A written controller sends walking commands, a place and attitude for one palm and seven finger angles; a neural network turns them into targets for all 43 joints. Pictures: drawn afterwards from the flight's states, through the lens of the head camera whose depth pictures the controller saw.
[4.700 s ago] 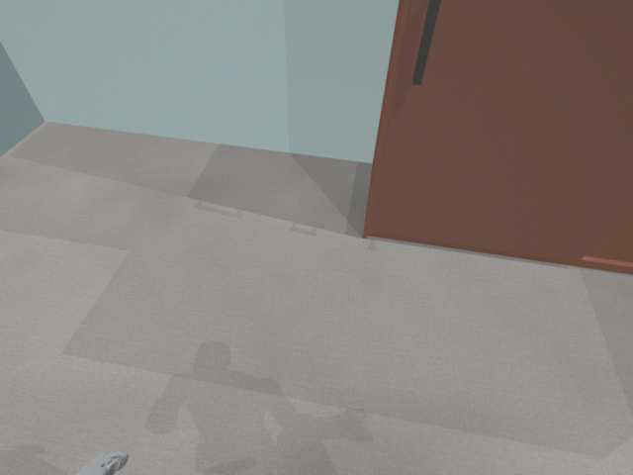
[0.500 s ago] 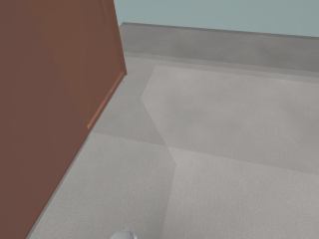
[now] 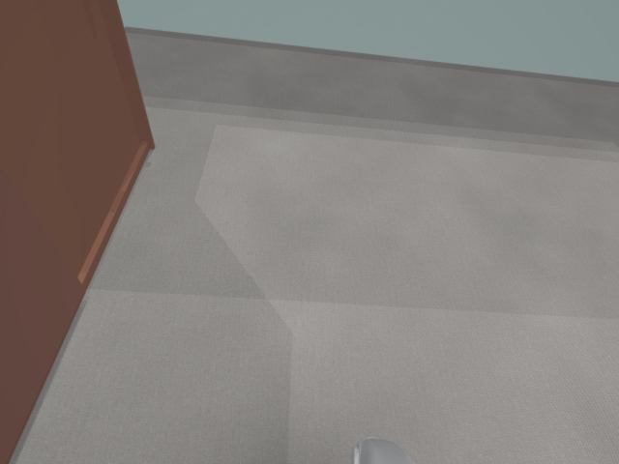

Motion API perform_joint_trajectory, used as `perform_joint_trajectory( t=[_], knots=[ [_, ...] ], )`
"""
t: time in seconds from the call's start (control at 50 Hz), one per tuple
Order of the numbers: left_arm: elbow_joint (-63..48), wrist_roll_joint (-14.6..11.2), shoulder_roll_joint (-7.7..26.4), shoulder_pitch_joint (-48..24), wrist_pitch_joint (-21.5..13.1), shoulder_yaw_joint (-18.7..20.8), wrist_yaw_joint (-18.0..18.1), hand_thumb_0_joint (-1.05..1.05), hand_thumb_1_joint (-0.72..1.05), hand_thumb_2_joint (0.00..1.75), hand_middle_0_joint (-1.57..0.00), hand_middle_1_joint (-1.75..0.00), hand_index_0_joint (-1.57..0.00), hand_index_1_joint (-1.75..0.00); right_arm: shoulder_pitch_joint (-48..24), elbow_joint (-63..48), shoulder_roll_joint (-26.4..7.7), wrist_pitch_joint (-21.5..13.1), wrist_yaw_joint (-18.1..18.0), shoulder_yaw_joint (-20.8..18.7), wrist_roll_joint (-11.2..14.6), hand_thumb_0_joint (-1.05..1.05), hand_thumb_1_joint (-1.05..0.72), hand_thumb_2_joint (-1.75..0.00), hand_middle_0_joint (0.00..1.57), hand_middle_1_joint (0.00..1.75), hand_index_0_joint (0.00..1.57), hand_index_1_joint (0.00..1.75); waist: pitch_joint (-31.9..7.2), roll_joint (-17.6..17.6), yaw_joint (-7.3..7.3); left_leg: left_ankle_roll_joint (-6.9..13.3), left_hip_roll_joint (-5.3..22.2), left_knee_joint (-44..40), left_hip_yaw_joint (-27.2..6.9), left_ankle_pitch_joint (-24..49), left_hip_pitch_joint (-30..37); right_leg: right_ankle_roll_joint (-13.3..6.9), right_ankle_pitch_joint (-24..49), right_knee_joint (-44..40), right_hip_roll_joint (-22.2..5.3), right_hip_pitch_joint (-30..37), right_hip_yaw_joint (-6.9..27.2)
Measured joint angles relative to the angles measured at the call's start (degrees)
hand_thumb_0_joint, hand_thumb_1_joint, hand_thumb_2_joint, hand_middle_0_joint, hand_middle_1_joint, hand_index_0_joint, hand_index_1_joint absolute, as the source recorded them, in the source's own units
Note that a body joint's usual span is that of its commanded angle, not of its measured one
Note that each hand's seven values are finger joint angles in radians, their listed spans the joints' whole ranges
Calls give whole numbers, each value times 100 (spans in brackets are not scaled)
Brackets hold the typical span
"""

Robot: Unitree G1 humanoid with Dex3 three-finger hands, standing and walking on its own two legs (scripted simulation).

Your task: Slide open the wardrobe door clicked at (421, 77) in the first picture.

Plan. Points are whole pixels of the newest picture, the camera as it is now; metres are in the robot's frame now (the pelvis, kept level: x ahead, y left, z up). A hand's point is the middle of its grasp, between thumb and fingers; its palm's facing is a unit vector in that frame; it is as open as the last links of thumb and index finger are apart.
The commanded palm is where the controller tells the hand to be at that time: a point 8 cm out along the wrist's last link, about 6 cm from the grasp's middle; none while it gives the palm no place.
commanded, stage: walk to a spot facing it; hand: left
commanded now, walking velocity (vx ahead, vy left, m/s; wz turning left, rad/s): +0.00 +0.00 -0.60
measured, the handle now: out of the picture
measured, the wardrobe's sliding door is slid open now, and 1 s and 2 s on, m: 0.00 0.00 0.00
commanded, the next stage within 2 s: turn to face it in 0.16 s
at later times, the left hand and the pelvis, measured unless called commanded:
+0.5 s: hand (259, 394) +0.25 +0.09 -0.17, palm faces -0.21 -0.96 -0.20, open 7.3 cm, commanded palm none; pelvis +0.08 -0.05 -0.02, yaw -9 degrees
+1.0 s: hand out of the picture +0.11 +0.24 -0.18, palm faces +0.16 -0.95 -0.25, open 7.4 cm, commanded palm none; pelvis +0.08 +0.01 -0.01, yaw +7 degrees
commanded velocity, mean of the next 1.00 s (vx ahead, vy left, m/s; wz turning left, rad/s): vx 0.00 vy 0.00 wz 0.32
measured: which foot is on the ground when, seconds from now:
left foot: down 0.00-0.32, up 0.34-0.72, down 0.74-1.00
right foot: up 0.00-0.30, down 0.32-0.74, up 0.76-1.00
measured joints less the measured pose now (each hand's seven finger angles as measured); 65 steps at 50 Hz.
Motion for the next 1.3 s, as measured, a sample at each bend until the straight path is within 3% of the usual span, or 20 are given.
perform_joint_trajectory(
  t=[0.16, 0.3, 0.32, 0.34, 0.4, 0.48, 0.56, 0.66, 0.72, 0.74, 0.76, 0.8, 0.86, 0.92, 1.0, 1.12, 1.3],
  knots=[
    [-210, 7, -84, -640, 150, -29, 18, 0, 91, 90, -19, -30, -19, -30, 479, 324, 20, 131, 18, -64, -47, 0, -92, -90, 20, 30, 20, 30, 129, 27, -250, -74, 64, 200, 546, -428, 232, 82, 43, -933, -169, 117, -247],
    [-444, 7, -285, -1101, 20, -185, 34, 0, 91, 90, -19, -30, -20, -30, 633, 409, -36, 225, 107, -140, -69, 1, -91, -90, 20, 30, 20, 30, 279, 262, -511, -341, 382, 971, 1021, -1067, 199, -195, -321, -2724, 39, 956, -593],
    [-486, 21, -278, -1130, -67, -226, 48, 0, 91, 90, -19, -30, -20, -30, 700, 413, -28, 230, 125, -137, -42, 1, -91, -90, 20, 30, 20, 30, 245, 258, -544, -394, 456, 1334, 999, -1182, 65, -292, 49, -3131, 60, 1190, -614],
    [-498, 29, -301, -1179, -181, -251, 90, 0, 91, 90, -19, -30, -20, -30, 694, 439, -38, 266, 139, -127, -8, 1, -91, -90, 20, 30, 20, 30, 246, 300, -532, -465, 529, 1936, 774, -1312, -192, -428, -37, -3114, 109, 1189, -615],
    [-430, -39, -423, -1252, -365, -397, 208, 0, 91, 90, -19, -30, -20, -30, 525, 509, -69, 436, 87, -90, 55, 1, -91, -90, 20, 30, 20, 30, 281, 438, -588, -543, 339, 3590, -422, -1728, -980, -653, -419, -2978, 188, 1328, -695],
    [-252, -63, -589, -1120, -381, -530, 292, 0, 91, 90, -20, -30, -20, -30, 305, 530, -15, 495, 89, -54, 38, 1, -91, -90, 20, 30, 19, 30, 62, 444, -573, -599, 191, 3899, -1089, -1352, -1472, -624, -340, -3429, 197, 1748, -805],
    [-147, -54, -706, -999, -329, -565, 285, 0, 91, 90, -20, -30, -20, -30, 57, 420, 33, 507, 136, -61, 28, 1, -91, -90, 20, 30, 19, 30, -25, 381, -543, -667, 158, 3473, -1177, -1077, -1687, -590, -288, -3691, 100, 2010, -1020],
    [-221, -33, -616, -897, -294, -421, 307, -1, 92, 90, -20, -30, -21, -30, -184, 290, -56, 534, 197, -134, 1, 1, -93, -90, 20, 30, 19, 30, 41, 235, -356, -678, 93, 2749, -928, -968, -1642, -464, -397, -3591, -107, 2093, -1369],
    [-229, -22, -429, -792, -229, -334, 312, -1, 92, 90, -20, -30, -21, -30, -277, 137, -144, 510, 244, -173, -17, 1, -93, -90, 20, 30, 19, 30, 97, 127, -284, -630, 41, 2009, -757, -571, -1394, -341, -582, -3266, -274, 2004, -1580],
    [-228, -37, -359, -735, -194, -302, 310, -1, 92, 90, -20, -30, -20, -30, -283, 69, -183, 478, 259, -187, -28, 1, -92, -90, 20, 30, 19, 30, 92, 91, -274, -499, -13, 1715, -748, -278, -1305, -284, -693, -3052, -360, 1914, -1628],
    [-215, -65, -278, -698, -139, -257, 309, -1, 91, 90, -20, -30, -20, -30, -310, 13, -196, 436, 265, -204, -47, 1, -92, -90, 20, 30, 19, 30, 108, 12, -262, -275, -108, 1760, -745, -263, -1372, -188, -925, -2714, -439, 1748, -1523],
    [-185, -70, -146, -628, 0, -192, 321, 0, 91, 90, -20, -30, -20, -30, -370, -90, -233, 367, 261, -197, -71, 1, -92, -90, 20, 30, 19, 30, 158, -26, -225, 44, -196, 1810, -751, -369, -1454, -76, -1565, -1658, -342, 1256, -992],
    [-112, -37, -28, -574, 101, -114, 284, 0, 91, 90, -20, -30, -20, -30, -374, -181, -277, 333, 202, -185, -79, 0, -92, -90, 20, 30, 20, 30, 167, 50, -226, 143, -304, 1361, -851, -140, -1386, 7, -1271, -462, -201, 660, -439],
    [-126, -31, 52, -530, 73, -76, 236, 0, 91, 90, -19, -30, -20, -30, -350, -195, -294, 325, 171, -147, -55, 0, -92, -90, 20, 30, 20, 30, 155, 116, -200, 178, -436, 757, -984, 237, -1230, 103, -690, -105, -199, 387, -107],
    [-168, -36, 132, -472, 54, -55, 240, 1, 91, 90, -19, -30, -20, -30, -287, -193, -261, 319, 182, -121, -23, 1, -91, -90, 20, 30, 20, 30, 54, 152, -185, 208, -573, 222, -1194, 587, -1093, 220, -373, -247, -228, 374, 141],
    [-210, -47, 122, -536, 78, -79, 259, 1, 91, 90, -19, -30, -20, -30, -240, -184, -221, 368, 230, -138, -20, 1, -91, -90, 20, 30, 20, 30, -79, 178, -251, 184, -758, -9, -1561, 825, -1086, 303, -475, -877, -186, 664, 260],
    [-453, -101, -162, -743, 35, -235, 264, 1, 91, 90, -20, -30, -20, -30, -263, -216, -387, 500, 272, -258, -67, 1, -91, -90, 20, 30, 20, 30, -109, 387, -417, -24, -1001, 73, -2136, 1057, -1343, 102, -947, -2323, 179, 1227, 220]
  ],
)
